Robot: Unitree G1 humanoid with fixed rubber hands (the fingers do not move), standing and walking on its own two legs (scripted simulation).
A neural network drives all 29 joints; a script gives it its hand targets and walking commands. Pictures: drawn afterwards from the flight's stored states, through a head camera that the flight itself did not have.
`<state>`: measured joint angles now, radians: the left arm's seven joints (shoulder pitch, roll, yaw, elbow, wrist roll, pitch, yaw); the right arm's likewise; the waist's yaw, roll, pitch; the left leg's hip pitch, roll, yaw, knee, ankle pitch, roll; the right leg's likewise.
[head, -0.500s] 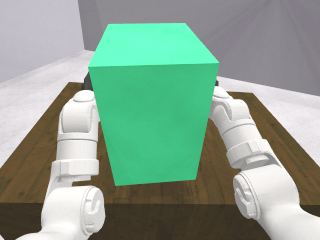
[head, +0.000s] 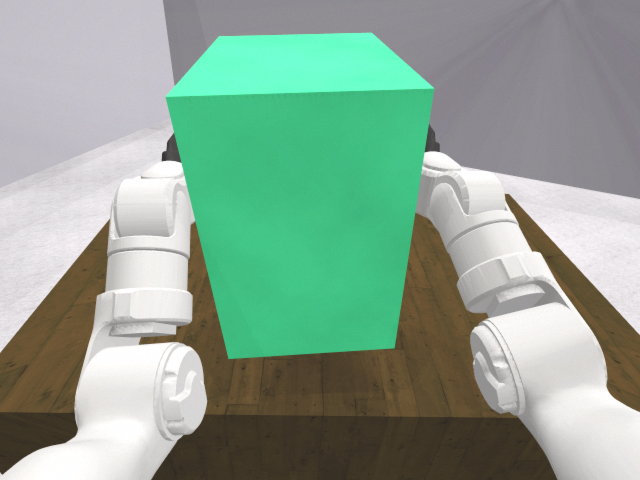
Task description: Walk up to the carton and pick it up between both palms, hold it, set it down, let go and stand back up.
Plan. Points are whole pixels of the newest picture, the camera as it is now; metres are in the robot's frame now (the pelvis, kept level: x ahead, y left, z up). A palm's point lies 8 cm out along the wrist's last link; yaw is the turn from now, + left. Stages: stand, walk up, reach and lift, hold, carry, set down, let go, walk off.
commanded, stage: reach and lift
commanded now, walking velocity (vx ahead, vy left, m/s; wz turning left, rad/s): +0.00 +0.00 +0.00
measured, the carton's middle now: (303, 187) +0.38 +0.01 +0.27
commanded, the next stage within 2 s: hold in 0.26 s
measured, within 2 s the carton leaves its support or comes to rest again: neither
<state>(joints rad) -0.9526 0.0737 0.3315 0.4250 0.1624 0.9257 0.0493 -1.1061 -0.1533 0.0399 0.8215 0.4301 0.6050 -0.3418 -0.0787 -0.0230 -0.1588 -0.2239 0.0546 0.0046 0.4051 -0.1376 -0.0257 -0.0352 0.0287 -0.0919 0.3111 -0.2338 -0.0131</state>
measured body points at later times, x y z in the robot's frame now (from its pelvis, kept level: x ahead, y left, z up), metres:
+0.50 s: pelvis +0.00 +0.00 +0.00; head -0.08 +0.02 +0.44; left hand +0.39 +0.15 +0.29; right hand +0.39 -0.13 +0.31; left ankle +0.05 +0.13 -0.74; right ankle -0.04 -0.10 -0.74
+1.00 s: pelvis +0.00 +0.00 +0.00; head -0.09 +0.03 +0.44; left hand +0.39 +0.15 +0.29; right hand +0.39 -0.13 +0.31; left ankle +0.05 +0.13 -0.74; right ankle -0.04 -0.10 -0.74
